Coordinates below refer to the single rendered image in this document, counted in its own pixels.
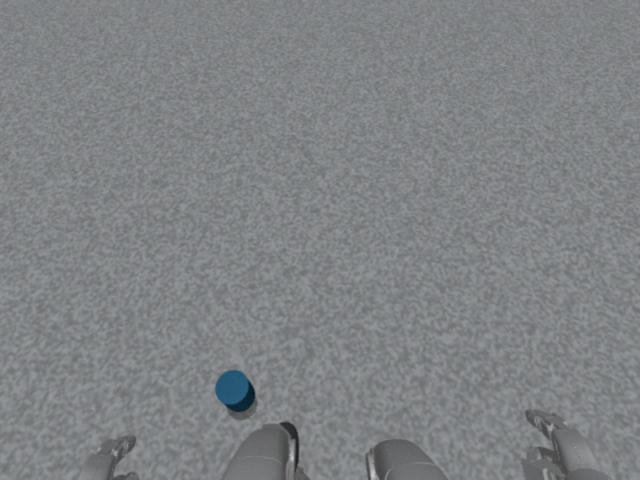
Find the right robot hand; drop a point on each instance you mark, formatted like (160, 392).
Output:
(571, 450)

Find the can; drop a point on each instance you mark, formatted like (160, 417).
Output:
(235, 391)

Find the left robot foot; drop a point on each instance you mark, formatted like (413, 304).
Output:
(294, 435)

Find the left robot hand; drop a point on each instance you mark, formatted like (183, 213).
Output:
(100, 466)

